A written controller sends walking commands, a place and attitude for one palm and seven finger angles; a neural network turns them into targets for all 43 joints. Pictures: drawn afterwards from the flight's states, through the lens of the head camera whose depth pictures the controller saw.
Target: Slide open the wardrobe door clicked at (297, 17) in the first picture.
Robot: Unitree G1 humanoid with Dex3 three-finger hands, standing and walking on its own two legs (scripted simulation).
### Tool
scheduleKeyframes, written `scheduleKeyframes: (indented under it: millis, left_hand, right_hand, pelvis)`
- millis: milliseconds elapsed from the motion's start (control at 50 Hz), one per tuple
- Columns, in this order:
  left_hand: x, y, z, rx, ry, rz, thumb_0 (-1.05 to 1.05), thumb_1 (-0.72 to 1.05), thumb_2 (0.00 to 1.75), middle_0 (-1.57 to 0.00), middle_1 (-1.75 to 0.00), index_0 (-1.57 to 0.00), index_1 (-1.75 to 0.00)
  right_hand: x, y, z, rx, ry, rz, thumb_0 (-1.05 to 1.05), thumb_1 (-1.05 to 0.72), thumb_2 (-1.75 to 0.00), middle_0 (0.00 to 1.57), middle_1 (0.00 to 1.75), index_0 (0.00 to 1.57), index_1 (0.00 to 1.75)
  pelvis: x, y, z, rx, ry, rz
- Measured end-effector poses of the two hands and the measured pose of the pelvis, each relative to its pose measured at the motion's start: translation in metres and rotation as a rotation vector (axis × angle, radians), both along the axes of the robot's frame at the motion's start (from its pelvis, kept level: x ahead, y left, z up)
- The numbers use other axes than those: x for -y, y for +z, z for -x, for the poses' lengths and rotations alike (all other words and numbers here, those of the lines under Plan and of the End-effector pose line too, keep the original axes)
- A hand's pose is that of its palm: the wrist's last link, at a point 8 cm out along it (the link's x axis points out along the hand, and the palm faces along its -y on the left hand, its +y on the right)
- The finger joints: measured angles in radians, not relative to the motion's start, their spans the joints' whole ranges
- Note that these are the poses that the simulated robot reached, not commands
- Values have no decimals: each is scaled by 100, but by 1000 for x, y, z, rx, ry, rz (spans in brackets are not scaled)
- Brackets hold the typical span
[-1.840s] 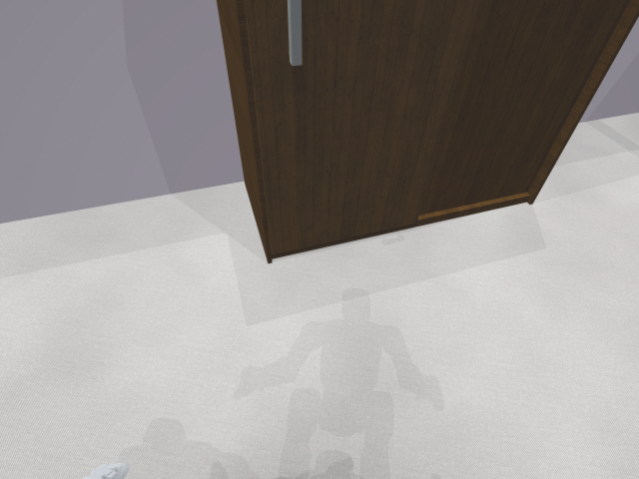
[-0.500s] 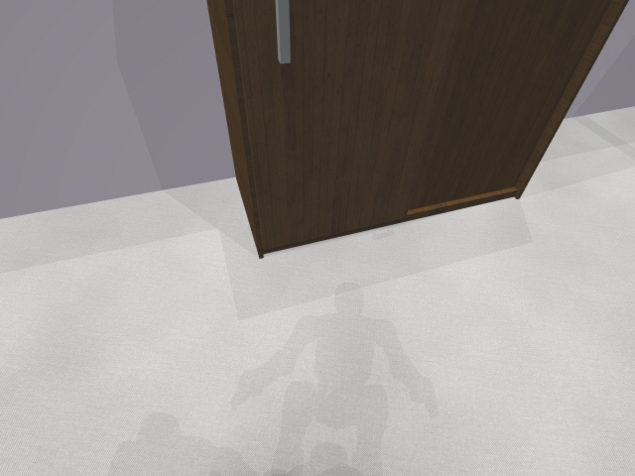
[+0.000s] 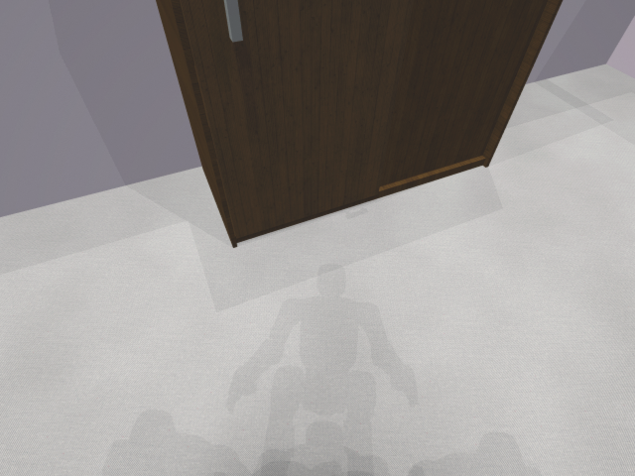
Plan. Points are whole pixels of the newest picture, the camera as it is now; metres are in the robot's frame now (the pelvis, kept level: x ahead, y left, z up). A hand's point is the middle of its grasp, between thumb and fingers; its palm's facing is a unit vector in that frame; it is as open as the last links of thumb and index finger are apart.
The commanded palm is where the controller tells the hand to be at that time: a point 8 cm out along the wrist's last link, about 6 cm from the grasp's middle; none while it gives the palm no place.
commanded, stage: walk to a spot facing it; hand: left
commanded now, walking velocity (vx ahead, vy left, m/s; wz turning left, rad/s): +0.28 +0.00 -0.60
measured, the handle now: out of the picture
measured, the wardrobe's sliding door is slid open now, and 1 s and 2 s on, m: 0.00 0.00 0.00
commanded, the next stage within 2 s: none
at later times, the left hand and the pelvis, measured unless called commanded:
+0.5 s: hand out of the picture +0.07 +0.16 -0.15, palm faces -0.11 -0.97 -0.21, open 7.4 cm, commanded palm none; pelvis +0.12 -0.02 +0.01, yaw -14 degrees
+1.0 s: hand (285, 264) +0.51 +0.11 -0.15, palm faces -0.50 -0.84 -0.21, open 7.4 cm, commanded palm none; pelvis +0.31 -0.01 +0.01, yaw -33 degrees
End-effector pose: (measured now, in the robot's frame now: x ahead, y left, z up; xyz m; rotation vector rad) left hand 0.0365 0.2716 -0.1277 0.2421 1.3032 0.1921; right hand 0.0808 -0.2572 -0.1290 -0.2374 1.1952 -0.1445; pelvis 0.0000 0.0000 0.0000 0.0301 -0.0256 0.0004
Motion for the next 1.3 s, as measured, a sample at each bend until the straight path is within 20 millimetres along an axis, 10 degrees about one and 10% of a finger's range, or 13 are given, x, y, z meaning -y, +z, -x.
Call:
scheduleKeyframes:
  millis: [180, 320, 460, 640, 800, 920, 1080, 1180, 1300]
  left_hand:
    - [50, -1, 5, 1, -5, 22, 0, 91, 90, -20, -30, -20, -30]
    - [72, 17, 15, -141, -36, 62, 0, 91, 90, -20, -30, -20, -30]
    - [66, 15, -22, -187, -60, 65, 0, 91, 90, -20, -30, -21, -30]
    - [26, -21, -134, -203, -140, 70, 0, 91, 90, -20, -30, -20, -30]
    - [28, -13, -328, 16, -347, 80, 1, 91, 90, -19, -30, -20, -30]
    - [74, 8, -443, 149, -490, 98, 0, 92, 90, -19, -30, -19, -30]
    - [180, 4, -532, 143, -694, 142, 0, 92, 90, -19, -30, -19, -30]
    - [255, -13, -566, 176, -801, 171, 0, 91, 90, -19, -30, -20, -30]
    - [282, -11, -570, 153, -817, 147, 0, 91, 90, -20, -30, -20, -30]
  right_hand:
    - [23, -24, 26, -73, -88, -67, 0, -91, -90, 20, 30, 20, 30]
    - [35, 6, -17, 38, -155, -66, 1, -91, -90, 20, 30, 20, 30]
    - [30, 13, -77, 101, -192, -55, 0, -91, -90, 20, 30, 20, 30]
    - [-4, 14, -188, 262, -224, -25, 0, -91, -90, 20, 30, 20, 30]
    - [-30, 20, -142, 137, -446, -1, 0, -91, -90, 20, 30, 20, 30]
    - [-46, 12, -85, -57, -626, -11, -1, -93, -90, 20, 30, 20, 30]
    - [-83, -1, -52, -271, -806, -132, 0, -92, -90, 20, 30, 20, 30]
    - [-79, -21, -56, -346, -891, -220, 0, -91, -90, 20, 30, 20, 30]
    - [-10, -29, -112, -192, -905, -165, 1, -91, -90, 20, 30, 20, 30]
  pelvis:
    - [28, -8, -20, -3, -78, 13]
    - [34, 14, -52, -32, -162, -1]
    - [26, 13, -99, -49, -223, 18]
    - [-3, -11, -189, -47, -336, 39]
    - [-8, 4, -247, -1, -451, 39]
    - [-1, 8, -288, -8, -531, 19]
    - [34, 1, -333, -15, -630, 12]
    - [76, -20, -355, -20, -684, 2]
    - [98, -14, -364, 3, -747, 13]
